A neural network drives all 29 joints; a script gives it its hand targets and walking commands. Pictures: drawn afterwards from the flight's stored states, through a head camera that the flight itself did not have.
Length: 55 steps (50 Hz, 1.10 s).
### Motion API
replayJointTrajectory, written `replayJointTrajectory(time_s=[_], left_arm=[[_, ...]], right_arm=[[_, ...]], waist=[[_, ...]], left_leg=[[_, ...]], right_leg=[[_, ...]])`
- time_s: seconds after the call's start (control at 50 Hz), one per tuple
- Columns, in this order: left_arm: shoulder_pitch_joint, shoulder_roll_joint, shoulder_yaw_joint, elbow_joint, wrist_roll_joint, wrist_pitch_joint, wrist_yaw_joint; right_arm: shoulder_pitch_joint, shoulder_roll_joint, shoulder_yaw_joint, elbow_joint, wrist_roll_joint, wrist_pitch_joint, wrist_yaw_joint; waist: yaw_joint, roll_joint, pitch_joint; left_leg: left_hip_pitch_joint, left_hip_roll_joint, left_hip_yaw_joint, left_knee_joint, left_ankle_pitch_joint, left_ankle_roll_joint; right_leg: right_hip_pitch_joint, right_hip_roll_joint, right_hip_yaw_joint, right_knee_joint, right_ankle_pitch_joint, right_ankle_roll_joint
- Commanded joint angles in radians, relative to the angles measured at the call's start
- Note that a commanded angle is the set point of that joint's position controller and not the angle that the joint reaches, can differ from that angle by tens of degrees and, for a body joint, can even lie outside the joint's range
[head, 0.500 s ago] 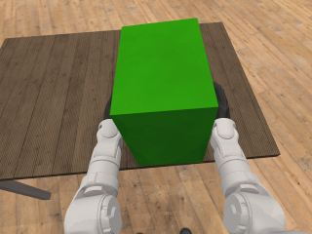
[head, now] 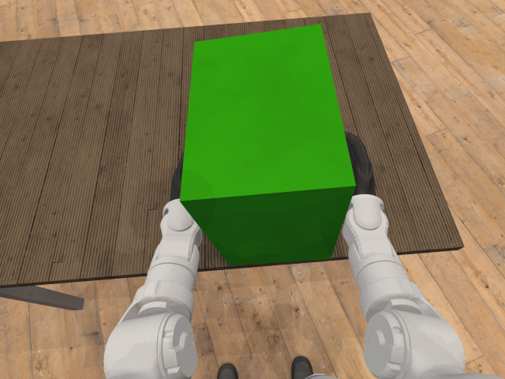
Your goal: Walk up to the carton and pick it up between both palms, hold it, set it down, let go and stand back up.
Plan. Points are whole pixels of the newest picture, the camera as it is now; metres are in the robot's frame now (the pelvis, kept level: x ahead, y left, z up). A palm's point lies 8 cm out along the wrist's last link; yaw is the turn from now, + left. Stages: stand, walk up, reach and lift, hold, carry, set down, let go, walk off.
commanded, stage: set down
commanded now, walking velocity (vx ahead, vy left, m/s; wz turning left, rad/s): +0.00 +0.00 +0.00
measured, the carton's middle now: (269, 161) +0.46 -0.01 +0.00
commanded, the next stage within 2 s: none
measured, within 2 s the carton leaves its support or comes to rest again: rests again in 0.14 s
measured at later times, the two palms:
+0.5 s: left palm (182, 190) +0.41 +0.13 +0.00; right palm (356, 195) +0.39 -0.16 -0.02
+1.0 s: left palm (165, 190) +0.40 +0.15 +0.02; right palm (378, 182) +0.40 -0.18 +0.02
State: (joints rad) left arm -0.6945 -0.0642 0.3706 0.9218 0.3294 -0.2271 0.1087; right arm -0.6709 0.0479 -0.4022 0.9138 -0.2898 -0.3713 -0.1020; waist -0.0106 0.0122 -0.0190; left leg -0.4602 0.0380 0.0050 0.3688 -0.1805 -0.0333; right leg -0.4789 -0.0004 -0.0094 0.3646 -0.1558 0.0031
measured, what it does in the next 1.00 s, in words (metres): stands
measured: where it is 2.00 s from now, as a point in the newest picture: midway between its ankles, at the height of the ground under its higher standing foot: outside the picture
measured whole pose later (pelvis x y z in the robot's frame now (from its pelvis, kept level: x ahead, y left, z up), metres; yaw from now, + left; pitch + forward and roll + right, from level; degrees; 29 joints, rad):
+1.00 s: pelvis -0.02 +0.01 -0.01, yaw +0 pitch +20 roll -1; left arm -0.78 0.03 0.25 1.10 0.07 -0.31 0.13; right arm -0.76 -0.17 -0.17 1.08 0.09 -0.26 -0.09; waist 0.01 0.03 -0.15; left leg -0.62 0.04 0.00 0.43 -0.17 -0.02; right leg -0.61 0.00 -0.01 0.36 -0.11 0.01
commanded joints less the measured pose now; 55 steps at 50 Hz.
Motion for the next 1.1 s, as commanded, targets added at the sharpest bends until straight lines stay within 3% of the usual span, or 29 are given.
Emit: replayJointTrajectory(time_s=[0.0, 0.04, 0.2, 0.22, 0.24, 0.26, 0.32, 0.38, 0.4, 0.48, 0.5, 0.56, 0.58, 0.64, 0.66, 0.72, 0.74, 0.76, 0.8, 0.82, 0.84, 0.88, 0.92, 0.96, 0.98, 1.0, 1.04, 1.06, 1.08], left_arm=[[-0.607, -0.531, -0.284, 0.009, -0.047, -0.167, -0.104], [-0.602, -0.591, -0.307, 0.017, -0.042, -0.167, -0.110], [-0.592, -0.475, -0.216, 0.067, -0.018, -0.205, -0.113], [-0.610, -0.291, -0.166, 0.073, -0.016, -0.207, -0.088], [-0.551, -0.331, -0.142, 0.072, 0.000, -0.212, -0.098], [-0.549, -0.327, -0.151, 0.070, -0.009, -0.204, -0.083], [-0.552, -0.021, -0.088, -0.014, -0.061, -0.198, -0.003], [-0.514, 0.047, -0.079, -0.043, -0.117, -0.181, 0.035], [-0.453, 0.085, -0.074, -0.006, -0.125, -0.171, 0.035], [-0.473, 0.077, -0.104, 0.037, -0.193, -0.163, 0.022], [-0.437, 0.120, -0.120, 0.002, -0.210, -0.157, 0.029], [-0.514, 0.115, -0.166, -0.003, -0.232, -0.145, 0.038], [-0.517, 0.144, -0.166, -0.011, -0.238, -0.160, 0.040], [-0.544, 0.213, -0.160, 0.038, -0.271, -0.145, 0.051], [-0.561, 0.199, -0.211, -0.002, -0.292, -0.141, 0.059], [-0.579, 0.231, -0.201, 0.036, -0.320, -0.147, 0.065], [-0.577, 0.206, -0.235, 0.057, -0.340, -0.134, 0.055], [-0.522, 0.247, -0.213, 0.026, -0.343, -0.138, 0.054], [-0.619, 0.183, -0.264, 0.052, -0.367, -0.148, 0.043], [-0.491, 0.254, -0.206, 0.060, -0.355, -0.134, 0.042], [-0.582, 0.251, -0.226, 0.110, -0.377, -0.140, 0.032], [-0.398, 0.235, -0.239, 0.075, -0.366, -0.136, 0.013], [-0.570, 0.196, -0.238, 0.157, -0.356, -0.153, 0.005], [-0.552, 0.207, -0.266, 0.146, -0.381, -0.164, 0.008], [-0.389, 0.230, -0.237, 0.057, -0.350, -0.162, 0.004], [-0.472, 0.217, -0.253, 0.055, -0.368, -0.166, 0.006], [-0.500, 0.260, -0.216, 0.135, -0.350, -0.163, 0.004], [-0.409, 0.285, -0.207, 0.115, -0.340, -0.162, 0.005], [-0.323, 0.246, -0.238, 0.036, -0.339, -0.153, 0.005]], right_arm=[[-0.532, 0.574, 0.322, 0.092, -0.110, -0.068, 0.144], [-0.513, 0.636, 0.306, 0.096, -0.135, -0.069, 0.134], [-0.506, 0.545, 0.254, 0.091, -0.162, -0.082, 0.135], [-0.458, 0.387, 0.203, 0.152, -0.142, -0.068, 0.121], [-0.473, 0.429, 0.197, 0.126, -0.167, -0.069, 0.126], [-0.456, 0.379, 0.176, 0.145, -0.141, -0.068, 0.118], [-0.495, 0.035, 0.091, 0.132, -0.022, -0.062, 0.053], [-0.562, -0.043, 0.183, 0.055, 0.141, -0.052, 0.025], [-0.526, -0.078, 0.178, 0.081, 0.160, -0.048, 0.011], [-0.595, -0.082, 0.245, -0.018, 0.209, -0.050, 0.000], [-0.577, -0.151, 0.237, -0.021, 0.238, -0.046, -0.001], [-0.607, -0.213, 0.212, 0.019, 0.235, -0.035, -0.004], [-0.582, -0.209, 0.224, 0.015, 0.260, -0.029, -0.004], [-0.638, -0.284, 0.238, -0.026, 0.301, -0.014, -0.004], [-0.636, -0.343, 0.216, 0.004, 0.307, -0.011, -0.004], [-0.640, -0.349, 0.239, 0.047, 0.333, 0.014, 0.001], [-0.645, -0.336, 0.249, 0.068, 0.341, 0.029, 0.001], [-0.605, -0.335, 0.317, 0.021, 0.401, 0.032, 0.003], [-0.664, -0.267, 0.311, 0.064, 0.401, 0.051, 0.020], [-0.564, -0.315, 0.367, 0.069, 0.438, 0.049, 0.023], [-0.651, -0.315, 0.335, 0.077, 0.411, 0.070, 0.026], [-0.466, -0.295, 0.389, 0.078, 0.444, 0.050, 0.024], [-0.600, -0.226, 0.347, 0.158, 0.403, 0.085, 0.040], [-0.573, -0.287, 0.319, 0.113, 0.409, 0.062, 0.041], [-0.420, -0.275, 0.353, 0.039, 0.427, 0.028, 0.035], [-0.494, -0.312, 0.308, 0.041, 0.396, 0.017, 0.036], [-0.532, -0.329, 0.288, 0.087, 0.370, 0.015, 0.021], [-0.447, -0.368, 0.314, 0.082, 0.395, 0.000, 0.025], [-0.373, -0.370, 0.316, 0.055, 0.395, -0.012, 0.025]], waist=[[0.030, -0.015, -0.871], [0.006, -0.027, -0.827], [0.023, -0.064, -0.814], [0.030, -0.033, -0.814], [0.042, -0.061, -0.799], [0.032, -0.023, -0.844], [0.040, 0.028, -0.927], [0.080, 0.014, -0.929], [0.056, 0.007, -0.868], [0.049, -0.076, -0.944], [0.040, -0.035, -0.997], [0.015, -0.035, -1.040], [0.033, 0.011, -1.061], [0.044, -0.020, -1.050], [0.009, 0.008, -1.096], [0.024, -0.016, -1.047], [-0.007, -0.018, -1.010], [0.044, -0.019, -0.992], [0.028, -0.021, -0.954], [0.080, -0.041, -0.958], [0.053, -0.066, -0.931], [0.053, -0.036, -0.897], [0.042, -0.029, -0.812], [0.026, -0.011, -0.883], [0.038, -0.006, -0.939], [0.006, -0.027, -0.932], [0.017, -0.035, -0.854], [0.032, -0.028, -0.884], [0.011, -0.018, -0.896]], left_leg=[[0.068, -0.028, 0.113, 0.018, 0.421, -0.023], [0.054, -0.030, 0.108, 0.023, 0.418, -0.022], [-0.008, -0.032, 0.120, -0.017, 0.311, -0.004], [-0.018, -0.033, 0.124, -0.015, 0.296, -0.004], [-0.028, -0.038, 0.129, -0.026, 0.282, 0.007], [-0.008, -0.030, 0.124, -0.008, 0.333, -0.009], [0.029, -0.030, 0.123, 0.038, 0.408, -0.028], [0.009, -0.035, 0.124, 0.093, 0.448, -0.025], [0.006, -0.052, 0.127, 0.090, 0.446, -0.027], [-0.097, -0.056, 0.118, 0.088, 0.387, -0.005], [-0.054, -0.057, 0.110, 0.106, 0.433, -0.022], [0.036, -0.039, 0.086, 0.131, 0.465, -0.041], [0.058, -0.047, 0.088, 0.142, 0.473, -0.047], [0.028, -0.046, 0.104, 0.127, 0.407, -0.040], [0.100, -0.040, 0.094, 0.134, 0.427, -0.060], [0.103, -0.035, 0.095, 0.138, 0.418, -0.044], [0.097, -0.041, 0.089, 0.126, 0.386, -0.047], [0.126, -0.037, 0.098, 0.136, 0.457, -0.042], [0.086, -0.038, 0.089, 0.131, 0.374, -0.033], [0.123, -0.037, 0.103, 0.121, 0.439, -0.024], [0.073, -0.039, 0.098, 0.120, 0.360, -0.012], [0.119, -0.046, 0.088, 0.102, 0.414, -0.024], [0.047, -0.047, 0.082, 0.091, 0.294, -0.012], [0.110, -0.038, 0.074, 0.098, 0.317, -0.025], [0.150, -0.047, 0.075, 0.127, 0.432, -0.030], [0.123, -0.039, 0.065, 0.136, 0.397, -0.034], [0.078, -0.055, 0.074, 0.129, 0.368, -0.032], [0.094, -0.052, 0.075, 0.133, 0.410, -0.039], [0.202, -0.041, 0.066, 0.124, 0.479, -0.047]], right_leg=[[0.559, 0.014, -0.065, 0.091, 0.757, 0.024], [0.539, 0.013, -0.073, 0.077, 0.739, 0.024], [0.582, 0.002, -0.057, 0.080, 0.697, 0.035], [0.570, -0.001, -0.045, 0.096, 0.691, 0.033], [0.578, -0.007, -0.037, 0.087, 0.680, 0.041], [0.538, 0.005, -0.043, 0.092, 0.677, 0.030], [0.489, 0.021, -0.038, 0.107, 0.655, 0.017], [0.469, 0.035, -0.018, 0.118, 0.680, 0.018], [0.499, 0.029, -0.009, 0.120, 0.742, 0.018], [0.587, 0.022, 0.011, 0.144, 0.782, 0.034], [0.554, 0.024, 0.004, 0.152, 0.811, 0.027], [0.449, 0.053, -0.028, 0.135, 0.701, 0.013], [0.435, 0.049, -0.018, 0.126, 0.687, 0.004], [0.402, 0.058, -0.022, 0.123, 0.606, 0.005], [0.358, 0.069, -0.036, 0.112, 0.554, -0.008], [0.334, 0.067, -0.026, 0.102, 0.513, -0.018], [0.325, 0.073, -0.042, 0.091, 0.474, -0.012], [0.361, 0.073, -0.032, 0.103, 0.549, -0.009], [0.307, 0.062, -0.033, 0.085, 0.456, -0.007], [0.360, 0.061, -0.022, 0.096, 0.534, -0.006], [0.323, 0.056, -0.023, 0.095, 0.473, 0.004], [0.384, 0.060, -0.018, 0.090, 0.541, 0.002], [0.280, 0.048, -0.023, 0.069, 0.350, -0.005], [0.244, 0.058, -0.034, 0.055, 0.340, -0.008], [0.316, 0.061, -0.027, 0.080, 0.491, -0.006], [0.262, 0.067, -0.042, 0.086, 0.447, -0.005], [0.286, 0.059, -0.029, 0.088, 0.444, 0.011], [0.342, 0.061, -0.022, 0.105, 0.495, 0.010], [0.333, 0.083, -0.043, 0.084, 0.547, 0.002]])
